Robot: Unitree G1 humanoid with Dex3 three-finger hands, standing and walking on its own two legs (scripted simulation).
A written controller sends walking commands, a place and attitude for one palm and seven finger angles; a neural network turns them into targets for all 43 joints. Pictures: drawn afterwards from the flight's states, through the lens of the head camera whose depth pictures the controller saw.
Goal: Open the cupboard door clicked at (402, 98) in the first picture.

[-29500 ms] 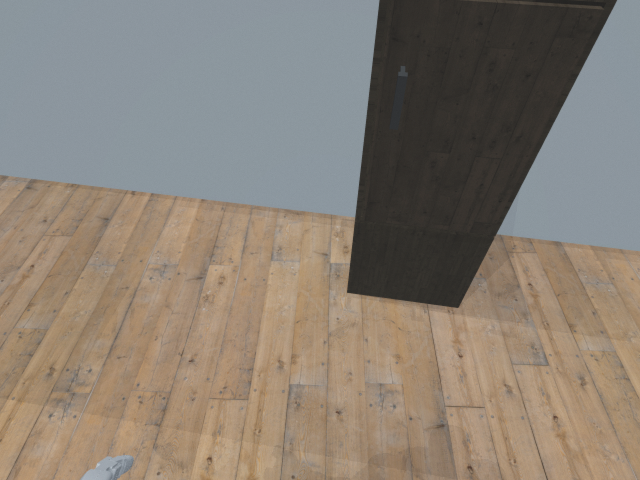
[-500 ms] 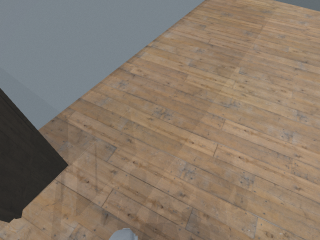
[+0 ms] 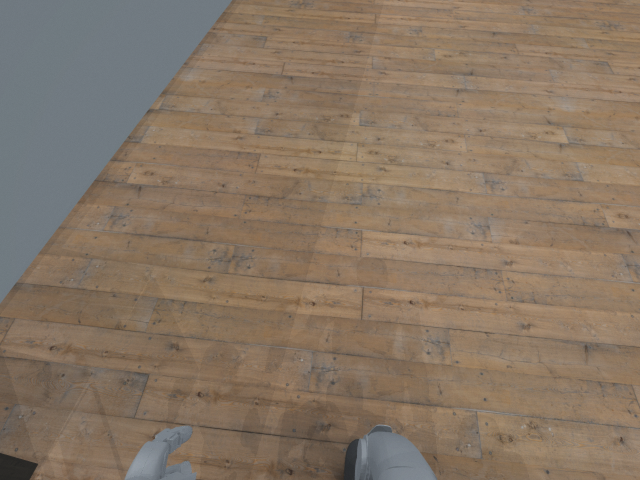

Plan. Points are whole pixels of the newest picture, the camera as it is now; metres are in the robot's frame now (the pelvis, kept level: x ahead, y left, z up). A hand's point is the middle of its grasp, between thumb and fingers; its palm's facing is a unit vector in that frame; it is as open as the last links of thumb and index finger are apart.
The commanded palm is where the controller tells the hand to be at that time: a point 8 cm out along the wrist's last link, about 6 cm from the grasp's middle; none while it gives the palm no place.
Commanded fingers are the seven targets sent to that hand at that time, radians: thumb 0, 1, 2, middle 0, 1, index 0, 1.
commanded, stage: walk to a spot facing it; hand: left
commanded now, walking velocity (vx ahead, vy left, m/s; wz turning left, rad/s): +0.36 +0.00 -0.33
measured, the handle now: out of the picture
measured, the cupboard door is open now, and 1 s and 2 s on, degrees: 46 46 46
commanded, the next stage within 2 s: turn to face it in 0.96 s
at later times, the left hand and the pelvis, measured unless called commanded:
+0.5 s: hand (240, 432) +0.20 +0.12 -0.16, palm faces +0.00 -0.98 -0.21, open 7.3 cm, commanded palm none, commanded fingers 0.00 0.90 0.90 -0.20 -0.30 -0.20 -0.30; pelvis +0.24 -0.06 +0.01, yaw -6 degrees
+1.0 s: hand (255, 216) +0.60 +0.13 -0.16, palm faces -0.14 -0.97 -0.19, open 7.3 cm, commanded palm none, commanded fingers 0.00 0.90 0.90 -0.20 -0.30 -0.20 -0.30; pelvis +0.49 -0.05 +0.01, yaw -11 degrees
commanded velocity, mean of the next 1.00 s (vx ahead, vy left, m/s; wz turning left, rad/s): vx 0.35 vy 0.00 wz -0.17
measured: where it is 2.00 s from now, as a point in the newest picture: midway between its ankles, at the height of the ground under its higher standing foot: (353, 297)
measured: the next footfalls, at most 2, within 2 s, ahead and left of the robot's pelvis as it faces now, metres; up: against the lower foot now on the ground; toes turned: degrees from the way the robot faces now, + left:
right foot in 0.06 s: +0.16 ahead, -0.09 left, +0.00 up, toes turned -8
left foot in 0.66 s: +0.47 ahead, +0.02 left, +0.00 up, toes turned +1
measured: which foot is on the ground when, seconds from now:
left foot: down 0.00-0.06, up 0.08-0.64, down 0.66-1.00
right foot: up 0.00-0.04, down 0.06-0.68, up 0.70-1.00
